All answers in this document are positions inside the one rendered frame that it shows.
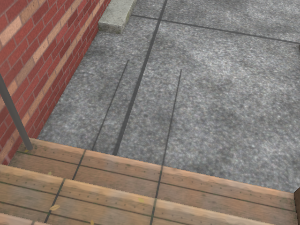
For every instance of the stairs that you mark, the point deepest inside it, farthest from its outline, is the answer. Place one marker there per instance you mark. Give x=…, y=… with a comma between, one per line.
x=58, y=184

